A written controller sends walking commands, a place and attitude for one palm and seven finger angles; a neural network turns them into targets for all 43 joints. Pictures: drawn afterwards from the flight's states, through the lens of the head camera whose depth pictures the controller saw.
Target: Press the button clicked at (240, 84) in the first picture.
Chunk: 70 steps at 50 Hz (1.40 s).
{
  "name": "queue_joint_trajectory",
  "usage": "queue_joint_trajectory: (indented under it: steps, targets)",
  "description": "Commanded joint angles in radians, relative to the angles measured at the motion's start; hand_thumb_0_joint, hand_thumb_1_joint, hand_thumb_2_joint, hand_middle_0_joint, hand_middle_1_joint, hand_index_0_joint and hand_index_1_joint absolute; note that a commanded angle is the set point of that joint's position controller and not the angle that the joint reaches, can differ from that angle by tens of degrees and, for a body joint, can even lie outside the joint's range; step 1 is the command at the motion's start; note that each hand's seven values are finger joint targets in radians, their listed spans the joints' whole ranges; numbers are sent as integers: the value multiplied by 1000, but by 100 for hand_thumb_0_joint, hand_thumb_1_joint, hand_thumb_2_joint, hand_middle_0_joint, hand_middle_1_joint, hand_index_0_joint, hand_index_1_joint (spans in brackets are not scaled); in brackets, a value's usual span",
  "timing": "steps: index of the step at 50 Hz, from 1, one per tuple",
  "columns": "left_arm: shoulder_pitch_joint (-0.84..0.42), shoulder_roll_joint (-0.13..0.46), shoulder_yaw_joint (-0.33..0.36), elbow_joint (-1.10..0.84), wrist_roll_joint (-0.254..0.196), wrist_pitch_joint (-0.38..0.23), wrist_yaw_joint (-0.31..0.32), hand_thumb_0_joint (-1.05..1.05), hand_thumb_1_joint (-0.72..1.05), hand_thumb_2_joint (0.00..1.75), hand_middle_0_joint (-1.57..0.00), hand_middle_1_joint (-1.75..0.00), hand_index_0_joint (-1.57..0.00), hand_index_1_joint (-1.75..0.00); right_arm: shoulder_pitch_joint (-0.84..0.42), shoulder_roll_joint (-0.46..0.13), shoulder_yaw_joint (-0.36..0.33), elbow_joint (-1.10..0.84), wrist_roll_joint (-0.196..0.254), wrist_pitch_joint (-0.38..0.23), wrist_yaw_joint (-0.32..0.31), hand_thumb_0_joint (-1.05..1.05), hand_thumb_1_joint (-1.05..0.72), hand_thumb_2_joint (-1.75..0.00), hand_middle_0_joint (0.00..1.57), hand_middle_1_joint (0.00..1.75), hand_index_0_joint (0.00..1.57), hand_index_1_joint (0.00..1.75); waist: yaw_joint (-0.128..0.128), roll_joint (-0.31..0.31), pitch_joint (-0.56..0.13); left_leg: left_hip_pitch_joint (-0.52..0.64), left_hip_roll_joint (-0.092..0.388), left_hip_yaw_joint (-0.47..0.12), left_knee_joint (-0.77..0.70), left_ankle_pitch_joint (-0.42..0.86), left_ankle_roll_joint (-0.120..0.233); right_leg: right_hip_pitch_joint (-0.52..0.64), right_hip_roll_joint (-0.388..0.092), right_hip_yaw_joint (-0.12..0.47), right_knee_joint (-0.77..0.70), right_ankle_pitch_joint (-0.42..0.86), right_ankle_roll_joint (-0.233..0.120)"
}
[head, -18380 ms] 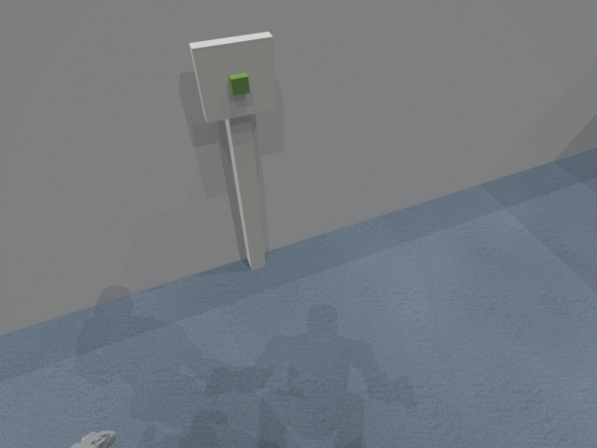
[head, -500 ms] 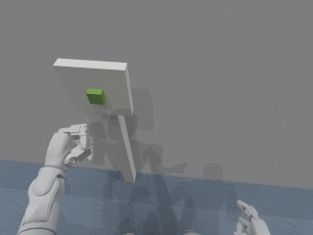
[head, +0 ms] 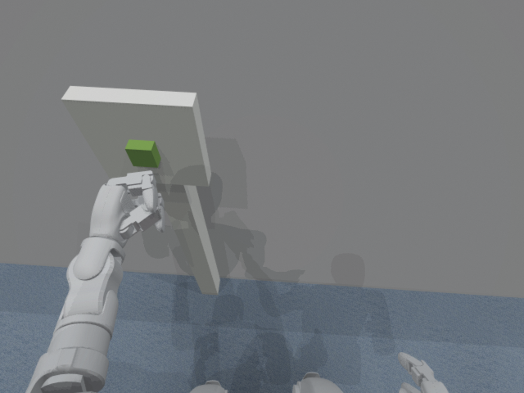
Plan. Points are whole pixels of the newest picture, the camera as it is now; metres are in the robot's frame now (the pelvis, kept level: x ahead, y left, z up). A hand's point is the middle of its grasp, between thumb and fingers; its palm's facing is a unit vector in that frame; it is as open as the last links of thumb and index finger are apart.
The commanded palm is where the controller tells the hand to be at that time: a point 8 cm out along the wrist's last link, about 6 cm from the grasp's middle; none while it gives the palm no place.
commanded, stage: aim a knuckle at the button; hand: left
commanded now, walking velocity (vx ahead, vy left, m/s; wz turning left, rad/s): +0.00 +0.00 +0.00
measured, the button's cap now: (144, 152) +0.46 +0.20 +0.09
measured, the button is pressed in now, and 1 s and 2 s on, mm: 0 0 8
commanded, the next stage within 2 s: press the button with the knuckle in 0.66 s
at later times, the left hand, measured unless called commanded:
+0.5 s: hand (157, 215) +0.36 +0.17 +0.06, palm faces -0.06 -1.00 -0.02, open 3.1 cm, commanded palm +0.34 +0.22 +0.07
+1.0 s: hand (155, 207) +0.37 +0.17 +0.06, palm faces -0.06 -1.00 -0.02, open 3.1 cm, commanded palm +0.35 +0.23 +0.07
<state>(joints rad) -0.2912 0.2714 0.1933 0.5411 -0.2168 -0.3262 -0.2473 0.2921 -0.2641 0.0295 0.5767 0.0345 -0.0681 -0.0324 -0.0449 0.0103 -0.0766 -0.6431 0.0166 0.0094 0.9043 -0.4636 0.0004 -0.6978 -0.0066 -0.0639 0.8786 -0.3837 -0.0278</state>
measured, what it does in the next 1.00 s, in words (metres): stands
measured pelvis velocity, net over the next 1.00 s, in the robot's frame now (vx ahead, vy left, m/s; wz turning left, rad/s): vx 0.00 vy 0.00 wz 0.00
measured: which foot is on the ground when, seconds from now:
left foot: down 0.00-1.00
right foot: down 0.00-1.00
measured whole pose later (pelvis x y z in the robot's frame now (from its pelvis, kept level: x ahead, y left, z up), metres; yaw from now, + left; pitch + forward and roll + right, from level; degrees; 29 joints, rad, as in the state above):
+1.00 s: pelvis +0.00 +0.00 +0.00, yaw +0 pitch +12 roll -1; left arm -0.35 0.28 0.19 0.60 -0.21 -0.34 -0.24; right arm 0.28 -0.26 0.04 0.58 0.04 -0.04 -0.04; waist -0.05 0.01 -0.08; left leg -0.65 0.01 0.01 0.91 -0.46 0.01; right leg -0.70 -0.01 -0.06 0.88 -0.38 -0.02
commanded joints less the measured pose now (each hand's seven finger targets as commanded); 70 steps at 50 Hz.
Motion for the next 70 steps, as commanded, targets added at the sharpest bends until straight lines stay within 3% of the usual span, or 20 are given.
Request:
queue_joint_trajectory:
  steps: [1,3,6,13,16,21,23,27,34,36,39,42,44,45,48,55,56,58,65,70]
  targets:
    - [-229,194,90,-182,-15,-68,10,0,90,90,-130,-150,-130,-150,18,-135,-61,-130,-3,-26,-3,0,-90,-90,20,30,20,30,18,-26,-348,43,-24,-6,-120,310,16,306,6,52,-90,319,9]
    - [-218,174,76,-218,-14,-72,10,0,90,90,-130,-150,-130,-150,10,-125,-59,-142,-1,-18,0,0,-90,-90,20,30,20,30,22,27,-353,55,-26,3,-126,326,14,313,4,55,-88,345,9]
    - [-187,205,109,-242,-19,-80,18,0,90,90,-130,-150,-130,-150,16,-128,-62,-145,-3,-12,0,0,-90,-90,20,30,20,30,25,-13,-363,49,-22,3,-127,350,18,343,9,57,-89,376,10]
    - [-217,124,30,-261,-23,-87,2,0,90,90,-130,-150,-130,-150,3,-124,-63,-137,5,-15,-3,0,-90,-90,20,30,20,30,-13,9,-280,66,-19,0,-140,273,16,255,12,46,-112,288,12]
    - [-257,143,36,-247,-23,-85,4,0,90,90,-130,-150,-130,-150,4,-130,-61,-129,3,-18,-9,0,-90,-90,20,30,20,30,-18,-15,-283,60,-20,-6,-135,239,19,248,10,50,-117,244,13]
    - [-322,134,15,-240,-9,-90,11,0,90,90,-130,-150,-130,-150,-2,-126,-58,-125,2,-22,-12,0,-90,-90,20,30,20,30,-18,19,-311,83,-19,-17,-127,249,18,229,10,44,-102,238,8]
    - [-297,146,34,-238,-7,-89,20,0,90,90,-130,-150,-130,-150,-6,-124,-57,-128,0,-22,-10,0,-90,-90,20,30,20,30,0,29,-342,90,-22,-16,-130,269,15,257,8,45,-94,262,7]
    - [-256,153,48,-208,-3,-76,31,0,90,90,-130,-150,-130,-150,-6,-126,-57,-135,0,-15,-3,0,-90,-90,20,30,20,30,5,-9,-318,64,-20,-12,-132,280,14,264,8,43,-94,281,9]
    - [-218,150,57,-244,-11,-77,29,0,90,90,-130,-150,-130,-150,-12,-121,-54,-154,1,-8,0,0,-90,-90,20,30,20,30,12,5,-317,64,-22,-4,-138,289,13,287,9,44,-99,303,7]
    - [-241,153,52,-246,-12,-83,25,0,90,90,-130,-150,-130,-150,-10,-123,-56,-148,1,-9,-4,0,-90,-90,20,30,20,30,-2,-26,-310,56,-20,-6,-132,274,17,280,11,48,-102,287,10]
    - [-297,127,16,-243,-11,-83,16,0,90,90,-130,-150,-130,-150,-15,-122,-54,-138,4,-14,-7,0,-90,-90,20,30,20,30,-16,21,-283,64,-21,-8,-135,235,15,240,10,47,-111,245,10]
    - [-333,173,53,-224,-10,-86,15,0,90,90,-130,-150,-130,-150,-6,-129,-56,-125,1,-16,-14,0,-90,-90,20,30,20,30,-12,3,-315,58,-22,-12,-130,233,18,257,7,54,-110,237,10]
    - [-365,140,20,-211,-8,-86,10,0,90,90,-130,-150,-130,-150,-5,-124,-54,-117,2,-18,-15,0,-90,-90,20,30,20,30,-20,40,-313,79,-22,-15,-129,243,14,231,8,45,-104,242,7]
    - [-371,132,17,-181,-11,-80,9,0,90,90,-130,-150,-130,-150,-1,-126,-54,-113,3,-18,-16,0,-90,-90,20,30,20,30,-24,15,-300,72,-22,-15,-126,239,16,224,9,44,-107,241,9]
    - [-394,195,66,-126,-7,-77,8,0,90,90,-130,-150,-130,-150,6,-133,-52,-106,1,-11,-17,0,-90,-90,20,30,20,30,-14,0,-307,36,-25,-12,-124,222,17,250,4,56,-109,230,10]
    - [-444,161,43,-103,-3,-82,10,0,90,90,-130,-150,-130,-150,31,-130,-58,-105,-2,-3,-7,0,-90,-90,20,30,20,30,-16,27,-368,74,-22,-10,-113,304,14,247,10,47,-88,311,8]
    - [-414,200,79,-85,-2,-83,14,0,90,90,-130,-150,-130,-150,41,-135,-60,-106,-4,-1,-7,0,-90,-90,20,30,20,30,-6,5,-374,60,-20,-13,-112,320,14,267,12,47,-82,325,4]
    - [-396,190,78,-83,2,-83,18,0,90,90,-130,-150,-130,-150,41,-132,-60,-112,-4,5,-1,0,-90,-90,20,30,20,30,1,25,-373,57,-22,-6,-116,330,12,271,10,48,-81,343,6]
    - [-480,211,91,-48,10,-92,31,0,90,90,-130,-150,-130,-150,50,-136,-61,-100,-4,18,-2,0,-90,-90,20,30,20,30,-21,-17,-336,32,-21,-3,-123,262,17,254,13,52,-102,284,10]
    - [-603,230,91,25,16,-108,17,0,90,90,-130,-150,-130,-150,57,-135,-55,-78,-4,23,-12,0,-90,-90,20,30,20,30,-43,16,-327,19,-23,-6,-115,222,18,225,12,61,-105,242,10]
